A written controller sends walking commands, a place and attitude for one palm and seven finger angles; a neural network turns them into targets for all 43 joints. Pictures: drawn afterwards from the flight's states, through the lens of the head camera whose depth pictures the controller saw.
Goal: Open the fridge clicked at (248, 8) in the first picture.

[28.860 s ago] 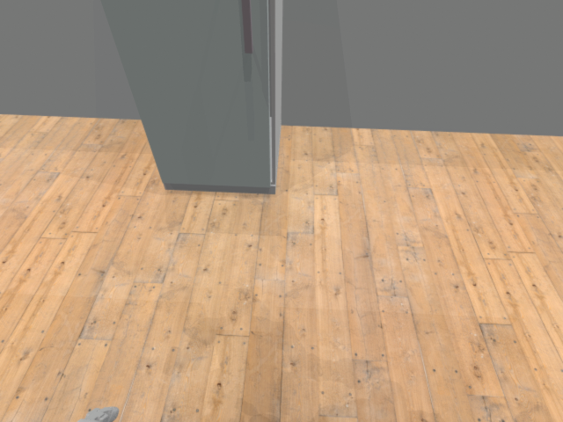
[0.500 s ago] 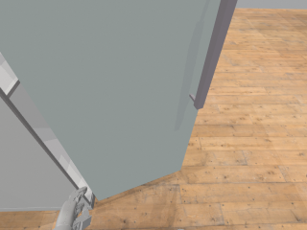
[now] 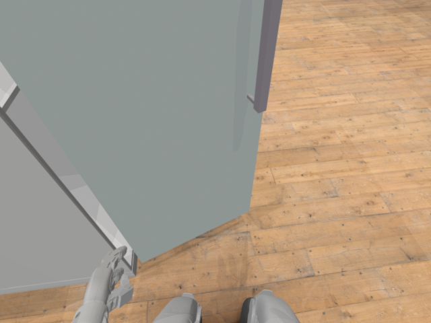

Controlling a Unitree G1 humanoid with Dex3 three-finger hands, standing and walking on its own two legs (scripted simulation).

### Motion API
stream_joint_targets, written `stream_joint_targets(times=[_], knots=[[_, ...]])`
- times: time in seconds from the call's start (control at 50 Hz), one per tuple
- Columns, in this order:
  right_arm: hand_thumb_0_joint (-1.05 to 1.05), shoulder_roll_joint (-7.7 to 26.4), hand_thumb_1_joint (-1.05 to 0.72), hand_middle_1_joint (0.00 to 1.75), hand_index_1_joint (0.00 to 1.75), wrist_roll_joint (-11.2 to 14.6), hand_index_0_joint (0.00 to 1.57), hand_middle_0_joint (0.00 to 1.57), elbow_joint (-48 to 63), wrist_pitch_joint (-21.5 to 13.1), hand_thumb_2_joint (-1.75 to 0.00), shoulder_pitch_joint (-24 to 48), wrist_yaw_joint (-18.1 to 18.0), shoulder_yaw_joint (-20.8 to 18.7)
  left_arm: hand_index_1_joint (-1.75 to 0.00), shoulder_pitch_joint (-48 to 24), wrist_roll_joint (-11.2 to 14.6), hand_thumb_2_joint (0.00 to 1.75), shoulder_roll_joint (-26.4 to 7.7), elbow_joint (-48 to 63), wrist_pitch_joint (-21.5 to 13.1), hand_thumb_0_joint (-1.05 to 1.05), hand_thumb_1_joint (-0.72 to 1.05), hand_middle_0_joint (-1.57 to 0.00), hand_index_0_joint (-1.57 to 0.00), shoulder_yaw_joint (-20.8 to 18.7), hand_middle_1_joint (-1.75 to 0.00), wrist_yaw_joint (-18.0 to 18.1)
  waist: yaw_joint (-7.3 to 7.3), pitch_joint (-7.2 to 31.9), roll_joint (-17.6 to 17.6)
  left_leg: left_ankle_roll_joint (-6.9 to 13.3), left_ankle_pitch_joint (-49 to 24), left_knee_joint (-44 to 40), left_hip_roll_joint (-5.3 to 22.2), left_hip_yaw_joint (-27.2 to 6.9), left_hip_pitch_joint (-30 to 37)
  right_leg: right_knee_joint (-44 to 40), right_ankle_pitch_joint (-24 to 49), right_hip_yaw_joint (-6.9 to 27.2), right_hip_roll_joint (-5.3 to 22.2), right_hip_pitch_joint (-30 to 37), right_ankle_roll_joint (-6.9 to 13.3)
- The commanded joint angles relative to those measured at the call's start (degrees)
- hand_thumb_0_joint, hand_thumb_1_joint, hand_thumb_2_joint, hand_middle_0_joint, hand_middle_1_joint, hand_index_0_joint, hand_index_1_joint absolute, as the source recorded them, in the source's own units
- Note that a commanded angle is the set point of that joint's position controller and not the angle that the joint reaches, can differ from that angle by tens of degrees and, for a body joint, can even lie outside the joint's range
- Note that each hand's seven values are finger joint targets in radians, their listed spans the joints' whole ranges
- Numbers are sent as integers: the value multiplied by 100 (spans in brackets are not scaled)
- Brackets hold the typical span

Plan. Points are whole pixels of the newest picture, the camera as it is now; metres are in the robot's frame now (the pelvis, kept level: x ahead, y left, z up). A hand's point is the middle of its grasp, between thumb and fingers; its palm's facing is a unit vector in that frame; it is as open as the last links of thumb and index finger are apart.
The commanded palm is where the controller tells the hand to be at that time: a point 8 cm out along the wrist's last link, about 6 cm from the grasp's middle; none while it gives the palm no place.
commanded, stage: stop stepping back and stand still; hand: right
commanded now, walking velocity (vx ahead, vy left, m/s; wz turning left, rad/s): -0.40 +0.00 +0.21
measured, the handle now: (263, 27) +0.64 -0.05 +0.24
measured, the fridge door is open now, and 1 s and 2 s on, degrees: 70 70 70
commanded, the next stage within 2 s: let the arm hang, fingers relaxed in 1.08 s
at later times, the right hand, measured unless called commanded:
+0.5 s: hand out of the picture +0.06 -0.32 +0.23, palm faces +0.51 +0.80 -0.32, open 7.4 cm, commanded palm +0.02 -0.35 +0.22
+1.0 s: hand out of the picture +0.04 -0.32 +0.21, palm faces +0.36 +0.86 -0.36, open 7.4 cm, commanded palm -0.02 -0.36 +0.22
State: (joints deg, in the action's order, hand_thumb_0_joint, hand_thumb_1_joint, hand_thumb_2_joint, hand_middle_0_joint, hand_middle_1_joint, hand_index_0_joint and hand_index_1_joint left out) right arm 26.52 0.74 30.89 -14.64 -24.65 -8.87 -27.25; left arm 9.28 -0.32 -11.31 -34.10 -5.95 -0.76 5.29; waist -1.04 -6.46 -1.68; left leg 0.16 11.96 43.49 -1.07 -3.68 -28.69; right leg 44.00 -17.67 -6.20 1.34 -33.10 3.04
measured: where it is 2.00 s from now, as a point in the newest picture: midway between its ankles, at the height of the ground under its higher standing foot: outside the picture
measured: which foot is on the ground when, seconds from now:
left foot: down 0.00-0.12, up 0.14-0.34, down 0.36-0.54, up 0.56-0.78, down 0.80-1.00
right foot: down 0.00-0.00, up 0.02-0.12, down 0.14-0.34, up 0.36-0.52, down 0.54-1.00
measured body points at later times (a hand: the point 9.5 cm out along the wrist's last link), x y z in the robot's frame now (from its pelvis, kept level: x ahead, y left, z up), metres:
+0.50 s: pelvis -0.13 -0.06 +0.04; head -0.17 -0.07 +0.49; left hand +0.02 +0.18 -0.04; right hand +0.03 -0.36 +0.24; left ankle -0.10 +0.08 -0.69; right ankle -0.08 -0.16 -0.67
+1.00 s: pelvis -0.21 -0.09 +0.03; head -0.23 -0.11 +0.47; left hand -0.12 +0.19 -0.05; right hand +0.01 -0.36 +0.23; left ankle -0.18 +0.03 -0.69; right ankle -0.12 -0.19 -0.70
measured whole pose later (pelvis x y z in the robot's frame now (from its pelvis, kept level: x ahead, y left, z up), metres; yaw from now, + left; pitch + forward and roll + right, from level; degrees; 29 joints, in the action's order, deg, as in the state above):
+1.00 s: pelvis -0.21 -0.09 +0.03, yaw +10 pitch -4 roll +1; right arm 23.8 2.2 28.1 -9.4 -27.1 -10.5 -24.5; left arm 15.6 -0.6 -12.4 -38.7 -5.2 0.1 5.4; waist 0.0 0.6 -2.3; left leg 2.2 20.4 38.9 -0.6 2.8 -17.9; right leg 37.3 -19.2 -4.1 3.4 -19.0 1.2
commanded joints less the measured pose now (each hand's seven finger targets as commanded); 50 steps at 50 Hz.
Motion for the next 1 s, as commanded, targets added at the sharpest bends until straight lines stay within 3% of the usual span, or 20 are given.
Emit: stream_joint_targets(times=[0.0,0.06,0.08,0.1,0.12,0.16,0.28,0.3,0.32,0.46,0.48,0.52,0.6,0.72,0.74,0.78,0.8,0.82,0.92,0.98], knots=[[0,1163,-90,30,30,189,20,20,1229,-36,-90,66,-259,-711,-30,-324,-161,90,-500,393,45,0,90,-20,-20,-214,-30,-154,146,952,-1275,1243,3159,-3706,2285,-3190,-1874,3089,-1277,742,-125,1635,-530],[0,854,-90,30,30,182,20,20,1344,18,-90,480,-190,-449,-30,-257,-34,90,-564,543,-38,0,90,-20,-20,-121,-30,-72,79,818,-1289,465,1026,-2201,1252,-1328,-892,207,-1428,714,12,1975,-307],[0,821,-90,30,30,160,20,20,1272,-20,-90,678,-198,-448,-30,-235,-40,90,-795,520,-110,0,90,-20,-20,-164,-30,30,29,839,-71,209,1405,-1393,835,-1135,-673,-1198,-1637,863,134,1876,-85],[0,671,-90,30,30,146,20,20,1286,-117,-90,818,-231,-428,-30,-243,-92,90,-1055,528,-200,0,90,-20,-20,-164,-30,107,-1,830,2016,-103,1586,603,70,-363,-259,-2510,-2665,2049,1278,935,492],[0,719,-90,30,30,-11,20,20,1390,-153,-90,1040,-331,-483,-30,-388,-110,90,-967,663,-314,0,90,-20,-20,-207,-30,193,17,943,2840,-334,1389,2552,-320,295,400,-3147,-2520,2670,2079,62,817],[0,709,-90,30,30,80,20,20,1008,-153,-90,456,-168,-452,-30,-365,27,90,-897,556,-418,0,90,-20,-20,-367,-30,38,142,1229,1441,-279,1387,3630,-341,161,106,-2800,-2234,1902,1873,381,570],[0,687,-90,30,30,218,20,20,1360,136,-90,168,-211,-207,-30,-501,-9,90,-688,688,-380,0,90,-20,-20,-179,-30,-116,253,984,1362,300,2108,-784,-67,741,1816,-2336,-2691,313,1047,236,-372],[0,832,-90,30,30,176,20,20,1426,226,-90,381,-217,-244,-30,-432,-10,90,-605,764,-274,0,90,-20,-20,-195,-30,-108,242,743,-21,734,2697,-2278,459,-739,1220,-703,-2204,-159,272,299,-516],[0,1085,-90,30,30,207,20,20,1423,254,-90,555,-253,-377,-30,-509,-33,90,-632,778,-271,0,90,-20,-20,-178,-30,-109,270,410,-1332,1423,3242,-3807,1947,-3390,144,1382,-1060,286,-25,214,-465],[0,620,-90,30,30,124,20,20,104,369,-90,819,-280,50,-30,-190,-22,90,-688,357,-310,0,90,-20,-20,-59,-30,109,72,719,-590,661,2748,-2501,974,-1042,-83,-1000,-898,27,13,2373,-189],[0,572,-90,30,30,112,20,20,266,312,-90,967,-277,112,-30,-121,-10,90,-789,382,-356,0,90,-20,-20,-71,-30,136,2,846,-7,543,2416,-1645,677,-769,-238,-1729,-1052,300,227,2880,-18],[0,514,-90,30,30,95,20,20,651,167,-90,1103,-310,215,-30,-228,45,90,-981,712,-362,0,90,-20,-20,-91,-30,133,18,788,1876,-38,1673,1173,-138,527,-1083,-3245,-1486,2764,2019,3153,546],[0,592,-90,30,30,13,20,20,760,199,-90,473,-143,81,-30,-558,0,90,-804,574,-248,0,90,-20,-20,-84,-30,-111,216,380,1162,0,925,2099,213,547,97,-3844,-2807,1894,1764,836,463],[0,892,-90,30,30,88,20,20,926,405,-90,-139,-283,-135,-30,-387,-87,90,-752,772,-93,0,90,-20,-20,-103,-30,-10,198,626,1746,308,1629,-1104,-283,1437,2602,-2864,-2719,543,1055,283,-158],[0,844,-90,30,30,66,20,20,898,452,-90,-117,-278,-122,-30,-344,-90,90,-714,774,-17,0,90,-20,-20,-132,-30,-14,226,665,918,539,1765,-1822,38,873,2803,-1628,-2429,236,716,49,-231],[0,1335,-90,30,30,116,20,20,1294,374,-90,433,-322,-503,-30,-269,-40,90,-660,806,-83,0,90,-20,-20,-139,-30,-31,210,465,-1246,1642,1940,-3507,2246,-2763,2002,1651,-974,253,109,-757,-381],[0,1714,-90,30,30,148,20,20,1462,166,-90,709,-336,-933,-30,-198,-158,90,-712,591,-187,0,90,-20,-20,-118,-30,-56,8,653,-465,1602,585,-3166,2036,-2229,1372,1944,-532,467,417,-30,-504],[0,1183,-90,30,30,152,20,20,1081,174,-90,746,-329,-584,-30,-81,-110,90,-506,372,-189,0,90,-20,-20,-91,-30,-96,7,1335,-472,1339,1906,-3063,1898,-1842,1623,1492,-885,383,250,93,-452],[0,661,-90,30,30,172,20,20,635,269,-90,195,-242,-86,-30,-97,-19,90,-723,412,-219,0,90,-20,-20,-140,-30,59,-28,611,130,677,2622,-1953,1043,-369,78,-1244,-691,124,140,2428,-176],[0,869,-90,30,30,100,20,20,862,116,-90,375,-220,-290,-30,-338,-45,90,-861,511,-279,0,90,-20,-20,-86,-30,71,70,419,1737,18,1812,1010,-107,600,275,-3554,-2729,2876,1719,1384,630]])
